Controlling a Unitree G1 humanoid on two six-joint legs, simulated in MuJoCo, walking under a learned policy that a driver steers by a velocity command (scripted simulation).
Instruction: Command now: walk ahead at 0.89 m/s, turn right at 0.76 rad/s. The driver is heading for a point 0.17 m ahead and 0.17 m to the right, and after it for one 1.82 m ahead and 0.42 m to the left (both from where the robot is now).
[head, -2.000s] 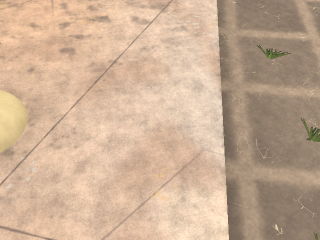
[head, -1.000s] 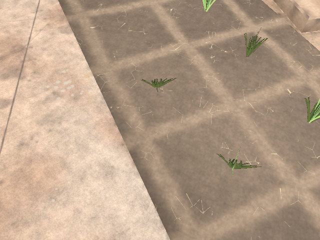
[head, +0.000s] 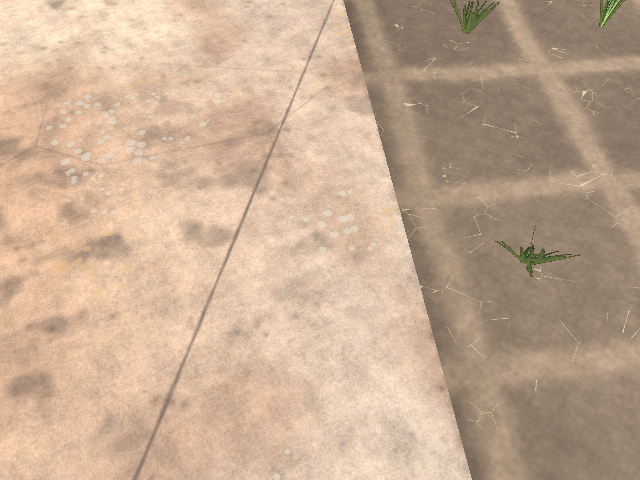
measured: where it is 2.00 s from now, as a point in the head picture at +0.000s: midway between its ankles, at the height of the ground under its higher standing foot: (149, 77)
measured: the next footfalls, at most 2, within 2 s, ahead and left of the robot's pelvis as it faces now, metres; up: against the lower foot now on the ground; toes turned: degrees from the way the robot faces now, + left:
right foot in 0.06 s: +0.20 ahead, -0.03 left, +0.00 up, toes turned -8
left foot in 0.50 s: +0.70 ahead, +0.01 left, +0.00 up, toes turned -3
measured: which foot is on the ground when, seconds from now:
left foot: down 0.00-0.06, up 0.08-0.48, down 0.50-0.92, up 0.94-1.00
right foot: up 0.00-0.04, down 0.06-0.48, up 0.50-0.90, down 0.92-1.00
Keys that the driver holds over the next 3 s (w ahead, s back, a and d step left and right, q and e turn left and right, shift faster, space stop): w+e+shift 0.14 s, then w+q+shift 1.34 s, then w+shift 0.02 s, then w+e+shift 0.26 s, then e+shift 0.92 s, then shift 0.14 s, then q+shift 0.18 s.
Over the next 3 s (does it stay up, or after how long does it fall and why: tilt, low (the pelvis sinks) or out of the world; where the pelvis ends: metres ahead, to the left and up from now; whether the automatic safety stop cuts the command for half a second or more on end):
stays up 1.88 0.59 0.03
